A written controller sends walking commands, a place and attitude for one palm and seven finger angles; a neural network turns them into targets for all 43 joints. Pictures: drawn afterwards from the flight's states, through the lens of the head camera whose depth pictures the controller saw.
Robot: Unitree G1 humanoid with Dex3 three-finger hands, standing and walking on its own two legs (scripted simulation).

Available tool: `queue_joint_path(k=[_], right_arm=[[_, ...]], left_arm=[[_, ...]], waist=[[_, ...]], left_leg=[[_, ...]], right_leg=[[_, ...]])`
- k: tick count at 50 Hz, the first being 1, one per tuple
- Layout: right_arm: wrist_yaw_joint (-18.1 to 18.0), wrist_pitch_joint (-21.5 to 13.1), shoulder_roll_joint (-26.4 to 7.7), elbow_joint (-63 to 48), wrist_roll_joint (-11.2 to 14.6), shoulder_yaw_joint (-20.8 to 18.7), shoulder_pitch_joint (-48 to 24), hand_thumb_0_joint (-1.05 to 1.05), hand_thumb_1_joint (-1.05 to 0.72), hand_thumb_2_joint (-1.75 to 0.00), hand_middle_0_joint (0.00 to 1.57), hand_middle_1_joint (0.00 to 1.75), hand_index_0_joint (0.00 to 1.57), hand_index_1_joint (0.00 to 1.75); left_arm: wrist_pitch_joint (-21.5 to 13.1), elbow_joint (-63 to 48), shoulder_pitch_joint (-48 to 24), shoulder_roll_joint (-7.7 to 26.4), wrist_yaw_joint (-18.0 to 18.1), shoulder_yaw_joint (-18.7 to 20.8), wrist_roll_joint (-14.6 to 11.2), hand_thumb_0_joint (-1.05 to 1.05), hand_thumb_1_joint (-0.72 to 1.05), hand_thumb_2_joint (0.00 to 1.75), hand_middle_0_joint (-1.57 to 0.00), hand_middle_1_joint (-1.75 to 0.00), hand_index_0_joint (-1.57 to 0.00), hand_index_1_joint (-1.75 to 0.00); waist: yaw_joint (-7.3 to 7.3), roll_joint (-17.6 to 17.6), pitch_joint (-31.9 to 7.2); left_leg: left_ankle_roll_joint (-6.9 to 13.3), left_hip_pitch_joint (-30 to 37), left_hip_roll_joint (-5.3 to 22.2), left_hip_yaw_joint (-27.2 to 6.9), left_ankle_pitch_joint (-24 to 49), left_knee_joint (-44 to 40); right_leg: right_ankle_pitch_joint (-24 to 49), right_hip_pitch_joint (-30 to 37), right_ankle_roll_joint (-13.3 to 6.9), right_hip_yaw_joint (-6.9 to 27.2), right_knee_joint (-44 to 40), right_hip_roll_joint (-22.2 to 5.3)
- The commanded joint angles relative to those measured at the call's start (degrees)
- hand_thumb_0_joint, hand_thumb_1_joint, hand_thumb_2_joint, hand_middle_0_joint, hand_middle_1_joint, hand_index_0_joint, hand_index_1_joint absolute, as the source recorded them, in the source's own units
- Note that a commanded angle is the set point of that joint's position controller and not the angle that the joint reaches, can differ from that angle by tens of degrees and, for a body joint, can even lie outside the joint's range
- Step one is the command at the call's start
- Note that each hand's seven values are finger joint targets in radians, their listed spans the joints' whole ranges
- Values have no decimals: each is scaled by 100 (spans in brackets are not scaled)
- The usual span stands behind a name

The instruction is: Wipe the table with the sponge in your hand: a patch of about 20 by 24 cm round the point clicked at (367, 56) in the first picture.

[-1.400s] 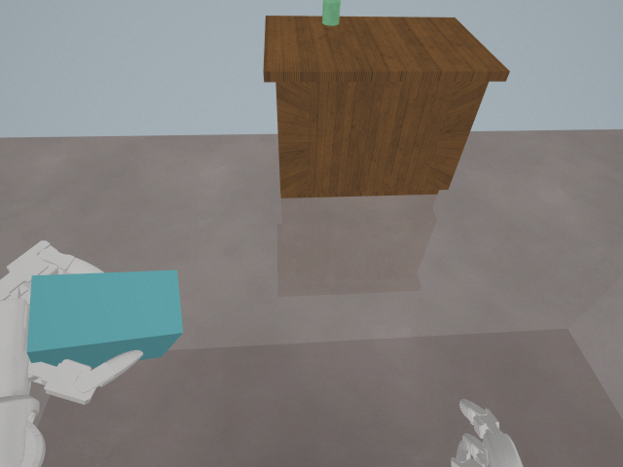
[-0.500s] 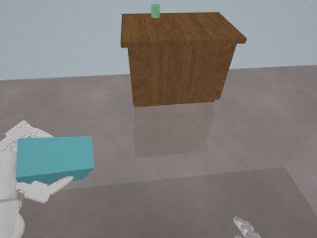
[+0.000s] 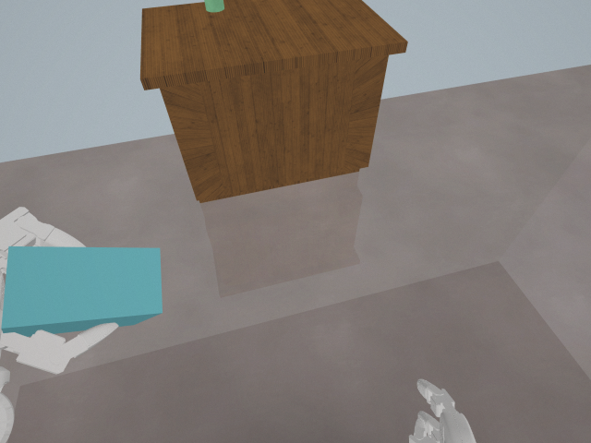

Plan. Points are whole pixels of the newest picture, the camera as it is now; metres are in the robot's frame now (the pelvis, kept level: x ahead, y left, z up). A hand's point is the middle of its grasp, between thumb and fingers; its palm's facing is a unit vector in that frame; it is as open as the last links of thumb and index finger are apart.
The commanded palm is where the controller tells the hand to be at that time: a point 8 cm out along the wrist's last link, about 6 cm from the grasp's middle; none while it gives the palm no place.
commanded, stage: walk to a spot facing it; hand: left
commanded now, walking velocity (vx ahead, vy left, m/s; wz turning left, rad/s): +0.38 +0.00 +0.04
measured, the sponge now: (104, 292) +0.23 +0.20 +0.16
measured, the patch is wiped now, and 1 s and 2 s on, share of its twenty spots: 0.00 0.00 0.00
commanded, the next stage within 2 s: turn to face it in 1.66 s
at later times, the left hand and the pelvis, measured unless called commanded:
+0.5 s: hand (120, 167) +0.39 +0.23 +0.19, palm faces +0.44 -0.82 -0.36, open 10.1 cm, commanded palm +0.33 +0.27 +0.20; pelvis +0.16 -0.01 +0.00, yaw -1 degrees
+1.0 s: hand (194, 116) +0.50 +0.17 +0.18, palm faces +0.43 -0.78 -0.45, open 10.1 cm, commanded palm +0.43 +0.22 +0.20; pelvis +0.30 -0.08 +0.02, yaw +5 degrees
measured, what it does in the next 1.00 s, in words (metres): walks ahead: left foot, then right foot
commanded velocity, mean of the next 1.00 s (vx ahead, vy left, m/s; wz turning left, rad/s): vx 0.37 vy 0.00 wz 0.16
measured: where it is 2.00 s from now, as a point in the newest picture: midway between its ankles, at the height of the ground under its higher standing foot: (329, 352)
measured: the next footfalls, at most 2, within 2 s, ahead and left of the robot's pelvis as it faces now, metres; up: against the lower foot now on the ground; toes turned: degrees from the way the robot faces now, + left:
left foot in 0.42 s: +0.27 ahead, +0.12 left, +0.00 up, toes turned +11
right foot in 0.76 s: +0.32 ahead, -0.18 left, +0.00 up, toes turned -10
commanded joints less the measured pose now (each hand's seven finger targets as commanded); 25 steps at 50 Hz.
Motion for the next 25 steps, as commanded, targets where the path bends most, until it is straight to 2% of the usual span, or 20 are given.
queue_joint_path(k=[1, 2, 3, 4, 5, 6, 8, 10, 11, 14, 15, 16, 18, 19, 20, 21, 22, 23, 24, 25], right_arm=[[17, -159, -874, -773, 46, -422, -889, 0, -90, -90, 20, 30, 20, 30], [57, -111, -887, -643, 77, -439, -784, 0, -90, -90, 20, 30, 20, 30], [91, -38, -908, -580, 82, -434, -822, 0, -90, -90, 20, 30, 20, 30], [97, 21, -900, -519, 74, -408, -887, 0, -90, -90, 20, 30, 20, 30], [77, 87, -879, -492, 86, -405, -984, 0, -90, -90, 20, 30, 20, 30], [43, 109, -900, -498, 58, -414, -1014, 0, -90, -90, 20, 30, 20, 30], [55, 156, -922, -491, 34, -448, -851, 0, -90, -90, 20, 30, 20, 30], [29, 162, -907, -573, 24, -461, -824, 0, -90, -90, 20, 30, 20, 30], [19, 130, -867, -643, 23, -442, -834, 0, -90, -90, 20, 30, 20, 30], [2, 67, -868, -770, 33, -464, -746, 0, -90, -90, 20, 30, 20, 30], [-20, 50, -893, -789, 46, -486, -728, 0, -90, -90, 20, 30, 20, 30], [-35, 30, -869, -819, 40, -474, -696, 0, -90, -90, 20, 30, 20, 30], [-87, 13, -932, -794, 27, -518, -534, 0, -90, -90, 20, 30, 20, 30], [-127, -9, -990, -792, 28, -551, -438, 0, -90, -90, 20, 30, 20, 30], [-148, -21, -1128, -834, 36, -606, -464, 0, -90, -90, 20, 30, 20, 30], [-84, -27, -1109, -846, 42, -554, -501, 0, -90, -90, 20, 30, 20, 30], [-37, -33, -1058, -790, 20, -468, -637, 0, -90, -90, 20, 30, 20, 30], [-14, -34, -1049, -747, 17, -506, -750, 0, -90, -90, 20, 30, 20, 30], [2, -54, -995, -713, 55, -529, -768, 0, -90, -90, 20, 30, 20, 30], [-4, -80, -998, -684, 54, -546, -795, 0, -90, -90, 20, 30, 20, 30]], left_arm=[[-333, -967, -301, 1008, 108, 1055, -168, 0, 10, 130, -120, -160, -120, -160], [-381, -1044, -108, 1104, 80, 1132, -167, 0, 10, 130, -120, -160, -120, -160], [-444, -1269, -73, 1008, 57, 1052, -163, 0, 10, 130, -120, -160, -120, -160], [-493, -1400, -23, 980, 56, 1067, -119, 0, 10, 130, -120, -160, -120, -160], [-522, -1556, -131, 983, 57, 1060, -96, 0, 10, 130, -120, -160, -120, -160], [-545, -1482, -45, 909, 74, 1012, -89, 0, 10, 130, -120, -160, -120, -160], [-546, -1444, -37, 824, 105, 958, -94, 0, 10, 130, -120, -160, -120, -160], [-540, -1474, 5, 860, 156, 980, -116, 0, 10, 130, -120, -160, -120, -160], [-526, -1377, 104, 822, 188, 974, -123, 0, 10, 130, -120, -160, -120, -160], [-461, -1267, -6, 727, 251, 855, -120, 0, 10, 130, -120, -160, -120, -160], [-435, -1291, -91, 661, 255, 730, -123, 0, 10, 130, -120, -160, -120, -160], [-438, -1365, -232, 656, 266, 691, -112, 0, 10, 130, -120, -160, -120, -160], [-446, -1428, -529, 648, 284, 586, -98, 0, 10, 130, -120, -160, -120, -160], [-496, -1472, -698, 699, 290, 595, -94, 0, 10, 130, -120, -160, -120, -160], [-517, -1421, -637, 634, 279, 562, -101, 0, 10, 130, -120, -160, -120, -160], [-582, -1510, -795, 619, 279, 564, -163, 0, 10, 130, -120, -160, -120, -160], [-569, -1099, -786, 880, 219, 642, -123, 0, 10, 130, -120, -160, -120, -160], [-541, -1224, -922, 983, 166, 738, -107, 0, 10, 130, -120, -160, -120, -160], [-556, -1472, -943, 953, 142, 761, -101, 0, 10, 130, -120, -160, -120, -160], [-565, -1658, -718, 985, 141, 827, -100, 0, 10, 130, -120, -160, -120, -160]], waist=[[250, -1470, -1190], [184, -1235, -1085], [119, -941, -961], [86, -637, -905], [77, -533, -918], [52, -510, -776], [-11, -536, -795], [24, -582, -875], [129, -680, -863], [226, -861, -778], [199, -816, -776], [197, -764, -723], [51, -550, -851], [-65, -172, -1017], [-102, 783, -1208], [-48, 1616, -1231], [-33, 1442, -1046], [-37, 1281, -768], [-23, 1078, -594], [72, 1039, -578]], left_leg=[[324, -3076, -696, -937, -698, 3760], [265, -3254, -583, -1161, -421, 4123], [181, -3444, -458, -1226, -72, 4279], [120, -3403, -379, -1216, 168, 4269], [101, -3283, -318, -1202, 229, 3999], [87, -3221, -311, -1157, 348, 3741], [108, -2860, -224, -998, 585, 2687], [164, -2398, -307, -667, 736, 1543], [191, -2275, -406, -450, 784, 1055], [257, -1967, -642, -57, 901, 290], [286, -1706, -643, -72, 904, -3], [296, -1417, -741, 60, 1040, -289], [344, -415, -937, 288, 1363, -914], [470, 362, -876, 107, 1439, -1136], [879, 1262, -69, -1201, 1525, -1462], [1583, 1858, 1204, -3257, 2603, -1814], [1835, 1308, 1575, -3896, 1683, -2188], [1936, 882, 1667, -3915, 878, -2348], [1927, 689, 1547, -3563, 562, -2360], [1768, 523, 1338, -2981, 629, -2286]], right_leg=[[228, 2510, -1171, 4205, -1772, -2042], [-235, 2395, -1256, 4169, -1802, -2120], [-49, 2325, -1243, 3603, -1763, -2097], [368, 2093, -1147, 2989, -1720, -1926], [665, 1910, -1086, 2543, -1688, -1822], [957, 1670, -1027, 2230, -1738, -1714], [1121, 1432, -968, 1652, -1765, -1621], [1164, 1461, -907, 1296, -1719, -1512], [1301, 1560, -902, 1259, -1666, -1436], [1311, 1740, -893, 1252, -1592, -1387], [1329, 1764, -868, 1230, -1470, -1435], [1345, 1676, -815, 1188, -1352, -1336], [1639, 1402, -597, 884, -536, -1085], [1809, 998, -407, 718, 335, -897], [990, 104, -85, 442, 1538, -470], [-1665, -1070, 119, 472, 2866, 140], [-2126, -1400, 80, 1006, 3559, 53], [-1947, -1691, 116, 1259, 3792, -210], [-1756, -1891, 137, 1302, 3774, -343], [-1545, -1826, 151, 1227, 3471, -449]])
